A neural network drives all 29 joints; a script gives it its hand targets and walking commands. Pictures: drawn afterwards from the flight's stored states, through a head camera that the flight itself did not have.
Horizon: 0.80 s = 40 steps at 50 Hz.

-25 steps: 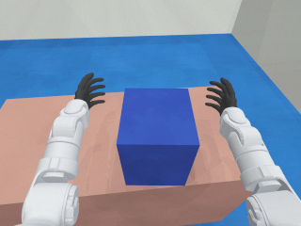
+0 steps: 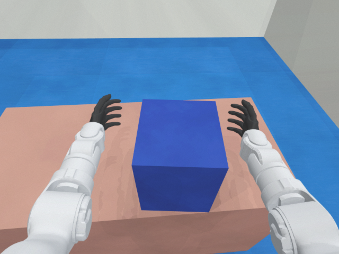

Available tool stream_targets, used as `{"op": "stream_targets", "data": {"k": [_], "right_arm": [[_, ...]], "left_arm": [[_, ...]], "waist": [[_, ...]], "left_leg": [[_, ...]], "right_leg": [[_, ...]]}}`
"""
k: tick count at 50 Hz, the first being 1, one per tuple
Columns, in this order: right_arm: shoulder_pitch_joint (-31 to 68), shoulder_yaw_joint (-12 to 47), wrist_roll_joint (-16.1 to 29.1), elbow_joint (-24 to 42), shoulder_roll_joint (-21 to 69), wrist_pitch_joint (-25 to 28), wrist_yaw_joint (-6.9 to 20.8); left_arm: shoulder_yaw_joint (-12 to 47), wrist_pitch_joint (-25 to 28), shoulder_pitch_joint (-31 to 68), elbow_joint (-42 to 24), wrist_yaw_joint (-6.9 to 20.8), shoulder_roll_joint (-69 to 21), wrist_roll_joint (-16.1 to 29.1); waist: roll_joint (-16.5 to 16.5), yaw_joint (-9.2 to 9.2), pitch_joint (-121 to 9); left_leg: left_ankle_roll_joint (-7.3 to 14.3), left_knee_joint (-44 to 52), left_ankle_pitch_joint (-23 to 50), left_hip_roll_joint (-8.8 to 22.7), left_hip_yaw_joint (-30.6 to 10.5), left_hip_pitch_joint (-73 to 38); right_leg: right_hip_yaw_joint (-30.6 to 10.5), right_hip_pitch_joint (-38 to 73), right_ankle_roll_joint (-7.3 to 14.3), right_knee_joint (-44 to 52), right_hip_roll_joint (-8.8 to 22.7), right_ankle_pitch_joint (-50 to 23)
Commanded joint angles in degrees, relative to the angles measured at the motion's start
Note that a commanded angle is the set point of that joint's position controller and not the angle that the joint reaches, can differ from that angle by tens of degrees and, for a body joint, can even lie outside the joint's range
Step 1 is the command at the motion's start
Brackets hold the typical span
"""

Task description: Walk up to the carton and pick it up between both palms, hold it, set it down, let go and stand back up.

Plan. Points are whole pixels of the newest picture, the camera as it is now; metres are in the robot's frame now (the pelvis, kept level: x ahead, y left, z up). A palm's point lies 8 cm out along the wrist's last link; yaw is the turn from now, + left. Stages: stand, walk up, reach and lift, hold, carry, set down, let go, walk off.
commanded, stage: reach and lift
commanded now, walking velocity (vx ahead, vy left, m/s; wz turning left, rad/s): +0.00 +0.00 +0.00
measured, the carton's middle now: (176, 157) +0.40 +0.01 -0.02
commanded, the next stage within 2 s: none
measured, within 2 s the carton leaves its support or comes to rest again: neither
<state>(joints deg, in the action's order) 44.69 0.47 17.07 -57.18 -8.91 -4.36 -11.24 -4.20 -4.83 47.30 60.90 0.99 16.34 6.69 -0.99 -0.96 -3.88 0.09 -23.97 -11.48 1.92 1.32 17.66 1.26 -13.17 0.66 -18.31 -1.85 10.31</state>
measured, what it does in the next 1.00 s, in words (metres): stands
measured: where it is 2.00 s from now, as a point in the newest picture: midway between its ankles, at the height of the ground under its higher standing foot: outside the picture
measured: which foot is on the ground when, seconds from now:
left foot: down 0.00-1.00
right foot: down 0.00-1.00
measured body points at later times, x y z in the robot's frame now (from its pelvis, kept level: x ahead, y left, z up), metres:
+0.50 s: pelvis +0.00 +0.01 -0.02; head +0.06 +0.02 +0.43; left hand +0.43 +0.20 +0.02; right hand +0.42 -0.16 +0.02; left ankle +0.00 +0.11 -0.75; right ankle -0.02 -0.11 -0.75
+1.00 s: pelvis -0.03 +0.01 -0.02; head +0.06 +0.03 +0.42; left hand +0.43 +0.16 +0.02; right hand +0.41 -0.14 +0.02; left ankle +0.00 +0.11 -0.75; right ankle -0.02 -0.11 -0.75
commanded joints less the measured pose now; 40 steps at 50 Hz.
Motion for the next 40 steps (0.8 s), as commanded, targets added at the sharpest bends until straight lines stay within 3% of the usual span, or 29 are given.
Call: {"op": "stream_targets", "data": {"k": [1, 6, 11, 17, 19, 20, 25, 28, 32, 40], "right_arm": [[25.20, -2.44, -2.16, 13.06, -6.13, 7.83, 0.74], [27.26, -4.91, -5.58, 13.55, -5.66, 12.71, 1.26], [22.86, -5.34, -7.02, 3.06, -5.51, 16.15, 2.33], [22.38, -2.65, -4.45, -8.16, -6.80, 21.69, 3.04], [23.51, -1.69, -3.52, -8.43, -6.88, 23.16, 3.28], [24.22, -1.59, -3.66, -8.13, -6.53, 23.83, 3.32], [27.38, -0.47, -3.06, -6.05, -5.56, 25.59, 3.96], [28.47, -1.34, -3.76, -5.56, -5.41, 26.55, 4.16], [27.95, -2.48, -5.19, -5.91, -4.35, 27.40, 3.81], [28.87, -6.50, -9.56, -8.61, -0.84, 26.56, 3.42]], "left_arm": [[-0.29, 9.00, 26.36, -10.42, -0.33, 7.02, 0.54], [2.05, 16.71, 30.69, -7.45, -1.53, 7.68, 3.45], [2.13, 20.78, 26.83, 2.52, -1.01, 6.47, 3.19], [0.73, 24.14, 24.01, 11.92, 0.12, 3.60, 1.79], [1.31, 25.42, 25.03, 12.59, 0.01, 3.40, 2.60], [1.76, 26.16, 25.44, 12.89, -0.20, 3.08, 3.14], [2.72, 29.72, 28.66, 13.79, -1.02, 3.25, 5.25], [2.54, 31.19, 30.33, 12.70, -1.72, 2.96, 4.62], [0.67, 31.70, 30.11, 12.55, -2.29, 2.48, 2.62], [-1.62, 30.61, 31.71, 13.85, -3.04, -0.81, -1.47]], "waist": [[4.03, 0.32, -28.23], [4.66, -0.09, -37.91], [5.61, 0.31, -41.19], [5.52, 0.62, -35.85], [4.41, 0.69, -35.10], [3.65, -0.14, -35.46], [1.65, 0.17, -40.47], [4.03, 0.27, -45.85], [4.43, 0.81, -48.81], [4.43, 0.23, -43.53]], "left_leg": [[-3.19, -2.32, 22.75, -2.29, 0.86, -13.12], [-3.55, -5.22, 20.94, -2.04, 0.92, -10.42], [-4.67, -9.22, 27.04, -1.72, 0.99, -9.89], [-5.47, -11.75, 31.90, -1.01, -0.08, -8.35], [-5.16, -11.91, 30.31, -0.86, -0.40, -6.81], [-5.13, -11.83, 29.12, -0.82, -0.40, -5.84], [-4.43, -12.92, 26.19, -1.02, -0.01, -1.89], [-5.06, -14.68, 28.36, -1.26, 0.51, -1.85], [-5.19, -15.24, 28.99, -1.40, 0.97, -0.90], [-4.83, -12.99, 23.17, -1.04, 1.43, 0.97]], "right_leg": [[0.60, 3.70, -1.57, -1.54, -0.66, -16.94], [0.57, -2.03, -1.50, -4.45, -0.07, -16.65], [1.09, -6.75, -1.14, -7.66, -0.22, -20.49], [1.39, -11.75, -0.78, -9.29, -0.01, -20.00], [1.15, -12.50, -0.77, -9.43, 0.11, -18.27], [1.44, -12.92, -0.78, -9.38, 0.16, -17.70], [0.99, -13.62, -0.86, -11.31, 0.56, -17.44], [1.47, -14.63, -0.74, -12.94, 0.29, -19.21], [1.40, -13.71, -1.11, -13.60, 0.17, -21.55], [1.16, -13.52, -0.75, -11.75, 0.18, -15.09]]}}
